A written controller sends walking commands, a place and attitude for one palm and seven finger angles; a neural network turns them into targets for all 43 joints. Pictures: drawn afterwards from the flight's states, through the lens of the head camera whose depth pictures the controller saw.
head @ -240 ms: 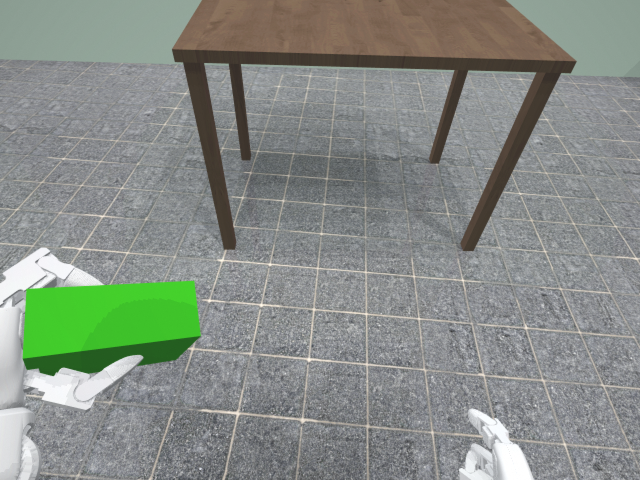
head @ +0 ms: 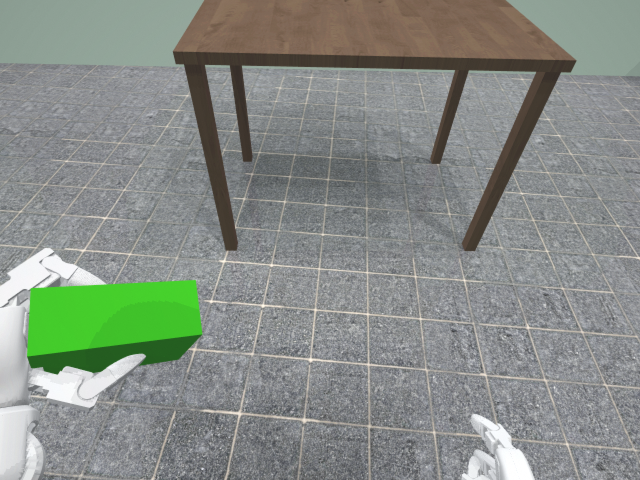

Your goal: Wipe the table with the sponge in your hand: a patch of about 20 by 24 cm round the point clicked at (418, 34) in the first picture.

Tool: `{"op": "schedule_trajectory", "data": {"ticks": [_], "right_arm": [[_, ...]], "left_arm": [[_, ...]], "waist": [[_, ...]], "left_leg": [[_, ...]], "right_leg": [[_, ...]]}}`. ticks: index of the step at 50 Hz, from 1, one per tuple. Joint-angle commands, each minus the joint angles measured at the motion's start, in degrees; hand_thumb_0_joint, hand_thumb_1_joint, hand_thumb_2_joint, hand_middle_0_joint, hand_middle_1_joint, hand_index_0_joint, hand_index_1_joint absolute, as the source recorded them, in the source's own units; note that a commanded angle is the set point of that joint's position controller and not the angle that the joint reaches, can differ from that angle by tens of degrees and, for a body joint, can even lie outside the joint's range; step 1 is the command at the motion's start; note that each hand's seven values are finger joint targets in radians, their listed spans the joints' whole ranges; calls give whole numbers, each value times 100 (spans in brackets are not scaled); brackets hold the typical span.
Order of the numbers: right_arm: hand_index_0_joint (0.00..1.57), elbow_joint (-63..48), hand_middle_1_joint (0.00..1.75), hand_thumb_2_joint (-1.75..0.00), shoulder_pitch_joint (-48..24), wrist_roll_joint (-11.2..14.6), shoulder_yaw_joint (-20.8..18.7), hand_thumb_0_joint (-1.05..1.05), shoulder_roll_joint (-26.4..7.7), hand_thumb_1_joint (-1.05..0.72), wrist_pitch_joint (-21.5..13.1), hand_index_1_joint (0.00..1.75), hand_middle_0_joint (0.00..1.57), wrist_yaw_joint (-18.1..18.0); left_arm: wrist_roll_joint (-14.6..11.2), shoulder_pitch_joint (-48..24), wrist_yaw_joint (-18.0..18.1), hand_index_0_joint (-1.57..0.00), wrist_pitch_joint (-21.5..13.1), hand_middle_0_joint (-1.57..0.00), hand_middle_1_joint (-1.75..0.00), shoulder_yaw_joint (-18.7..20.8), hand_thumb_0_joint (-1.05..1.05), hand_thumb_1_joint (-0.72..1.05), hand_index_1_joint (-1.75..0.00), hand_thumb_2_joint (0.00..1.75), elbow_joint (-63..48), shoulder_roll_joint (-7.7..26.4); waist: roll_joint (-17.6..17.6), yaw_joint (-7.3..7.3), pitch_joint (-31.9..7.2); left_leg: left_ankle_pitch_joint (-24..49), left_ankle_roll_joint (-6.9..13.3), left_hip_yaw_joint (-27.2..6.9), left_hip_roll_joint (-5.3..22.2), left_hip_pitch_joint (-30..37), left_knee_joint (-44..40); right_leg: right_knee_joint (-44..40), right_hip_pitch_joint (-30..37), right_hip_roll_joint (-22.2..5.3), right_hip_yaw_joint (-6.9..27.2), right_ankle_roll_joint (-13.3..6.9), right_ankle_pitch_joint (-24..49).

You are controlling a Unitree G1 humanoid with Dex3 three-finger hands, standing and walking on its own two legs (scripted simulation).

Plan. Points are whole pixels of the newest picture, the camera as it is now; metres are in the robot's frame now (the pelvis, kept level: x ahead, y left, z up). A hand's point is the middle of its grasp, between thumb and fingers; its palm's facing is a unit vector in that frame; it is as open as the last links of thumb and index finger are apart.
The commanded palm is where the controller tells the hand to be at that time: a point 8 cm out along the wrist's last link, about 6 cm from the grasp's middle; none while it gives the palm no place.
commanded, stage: stand and wait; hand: left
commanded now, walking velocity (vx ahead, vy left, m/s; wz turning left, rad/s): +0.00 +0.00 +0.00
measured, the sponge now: (142, 327) +0.23 +0.20 +0.14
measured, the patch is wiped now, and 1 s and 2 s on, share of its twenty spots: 0.00 0.00 0.00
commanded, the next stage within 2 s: look at it before walking up in 0.02 s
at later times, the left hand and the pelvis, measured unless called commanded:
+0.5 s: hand (103, 312) +0.23 +0.23 +0.16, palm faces +0.41 -0.83 -0.37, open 9.5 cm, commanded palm +0.19 +0.26 +0.18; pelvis +0.01 -0.01 -0.01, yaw -3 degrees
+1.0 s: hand (213, 207) +0.38 +0.16 +0.16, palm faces +0.23 -0.88 -0.41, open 9.5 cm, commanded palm +0.34 +0.20 +0.18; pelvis +0.12 -0.03 -0.01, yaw -14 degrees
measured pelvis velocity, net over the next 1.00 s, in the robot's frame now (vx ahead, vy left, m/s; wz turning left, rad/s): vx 0.12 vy -0.03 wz -0.24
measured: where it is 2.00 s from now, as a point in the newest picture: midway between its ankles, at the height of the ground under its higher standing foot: (391, 436)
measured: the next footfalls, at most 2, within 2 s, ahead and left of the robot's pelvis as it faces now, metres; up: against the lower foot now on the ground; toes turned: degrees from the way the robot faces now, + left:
left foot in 0.94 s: +0.22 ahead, +0.08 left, +0.00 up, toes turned -3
right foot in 1.34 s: +0.28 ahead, -0.23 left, +0.00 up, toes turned -30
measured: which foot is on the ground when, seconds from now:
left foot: down 0.00-0.60, up 0.62-0.92, down 0.94-1.00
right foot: down 0.00-0.96, up 0.98-1.00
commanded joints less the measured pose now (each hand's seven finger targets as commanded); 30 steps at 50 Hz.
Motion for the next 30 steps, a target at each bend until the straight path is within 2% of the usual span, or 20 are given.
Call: {"op": "schedule_trajectory", "data": {"ticks": [1,3,4,8,9,13,15,16,18,20,22,23,24,25,27,28,29,30], "right_arm": [[20,-912,30,-90,-579,21,-263,0,-690,-90,-296,30,20,-73],[20,-907,30,-90,-592,18,-282,0,-711,-90,-300,30,20,-76],[20,-911,30,-90,-570,19,-258,0,-681,-90,-292,30,20,-68],[20,-903,30,-90,-589,24,-288,0,-727,-90,-300,30,20,-74],[20,-903,30,-90,-561,26,-267,0,-700,-90,-302,30,20,-71],[20,-903,30,-90,-598,21,-290,0,-731,-90,-307,30,20,-78],[20,-898,30,-90,-591,8,-279,0,-705,-90,-288,30,20,-67],[20,-902,30,-90,-592,-1,-296,0,-715,-90,-275,30,20,-71],[20,-946,30,-90,-597,-28,-334,0,-782,-90,-234,30,20,-101],[20,-942,30,-90,-607,-47,-300,0,-771,-90,-210,30,20,-127],[20,-908,30,-90,-571,-44,-308,0,-772,-90,-223,30,20,-149],[20,-894,30,-90,-571,-44,-332,0,-763,-90,-249,30,20,-169],[20,-841,30,-90,-481,-79,-335,0,-725,-90,-278,30,20,-162],[20,-820,30,-90,-448,-84,-353,0,-730,-90,-291,30,20,-130],[20,-869,30,-90,-528,-62,-354,0,-741,-90,-273,30,20,-51],[20,-903,30,-90,-565,-46,-344,0,-742,-90,-283,30,20,-25],[20,-913,30,-90,-585,-43,-323,0,-679,-90,-280,30,20,11],[20,-937,30,-90,-587,-23,-338,0,-589,-90,-254,30,20,35]], "left_arm": [[-54,-414,97,-120,-410,-120,-160,645,0,10,-160,130,-1238,951],[-60,-377,90,-120,-400,-120,-160,672,0,10,-160,130,-1223,968],[-59,-365,88,-120,-396,-120,-160,630,0,10,-160,130,-1200,936],[-57,-422,91,-120,-400,-120,-160,667,0,10,-160,130,-1288,985],[-60,-430,96,-120,-402,-120,-160,640,0,10,-160,130,-1295,967],[-61,-403,92,-120,-406,-120,-160,691,0,10,-160,130,-1284,1001],[-43,-429,94,-120,-428,-120,-160,653,0,10,-160,130,-1309,983],[-41,-514,96,-120,-432,-120,-160,617,0,10,-160,130,-1377,963],[-26,-617,105,-120,-395,-120,-160,613,0,10,-160,130,-1409,925],[1,-686,118,-120,-383,-120,-160,583,0,10,-160,130,-1292,845],[8,-852,116,-120,-412,-120,-160,606,0,10,-160,130,-1284,852],[4,-969,104,-120,-435,-120,-160,640,0,10,-160,130,-1337,915],[19,-928,83,-120,-456,-120,-160,603,0,10,-160,130,-1317,893],[18,-777,52,-120,-449,-120,-160,597,0,10,-160,130,-1193,861],[21,-769,1,-120,-412,-120,-160,507,0,10,-160,130,-1176,800],[20,-813,-16,-120,-394,-120,-160,497,0,10,-160,130,-1199,796],[47,-907,-19,-120,-420,-120,-160,460,0,10,-160,130,-1260,849],[46,-832,12,-120,-396,-120,-160,616,0,10,-160,130,-1103,1060]], "waist": [[217,-21,-479],[244,-28,-497],[132,-32,-455],[249,-32,-503],[148,-35,-495],[276,-27,-499],[199,-40,-521],[223,-63,-503],[346,-78,-315],[589,-87,-88],[918,-103,-47],[1063,-100,-121],[1113,-114,-217],[1140,-85,-329],[1209,-30,-287],[1028,17,-245],[370,32,-104],[-1221,80,-93]], "left_leg": [[-179,133,-191,309,-377,-732],[-177,116,-140,269,-324,-681],[-186,123,-166,289,-356,-693],[-189,111,-149,278,-321,-698],[-118,116,-180,298,-348,-710],[-109,118,-152,293,-338,-704],[-637,149,-77,381,-247,-631],[-1222,186,-84,413,-253,-613],[-2270,279,-203,558,-317,-703],[-2897,426,-633,876,-482,-996],[-2910,644,-1184,1356,-323,-1269],[-2633,759,-1346,1594,-61,-1255],[-2026,855,-1381,1725,153,-1135],[-1583,852,-1117,1735,208,-959],[-1668,645,-426,1539,-448,-644],[-1836,478,-59,1311,-808,-181],[-1918,282,305,953,-1311,727],[-2132,-7,890,242,-2181,2153]], "right_leg": [[-405,536,-290,314,-7,-324],[-473,485,-320,357,-18,-311],[-468,482,-323,346,-10,-348],[-460,481,-303,338,-10,-357],[-422,517,-299,297,-2,-330],[-424,517,-299,330,-8,-255],[-372,328,-345,503,-87,-657],[-334,126,-356,606,-150,-1165],[-183,-340,-292,693,-230,-2076],[260,-644,-87,554,-221,-2299],[1080,-804,133,161,-153,-1790],[1418,-953,158,-27,-103,-1580],[1543,-958,127,-160,-61,-1554],[1459,-812,102,-208,-52,-1599],[1037,-85,63,-310,-94,-1585],[678,244,-19,-111,-205,-1459],[45,447,-430,769,-498,-1695],[-752,750,-1425,2790,-1028,-2219]]}}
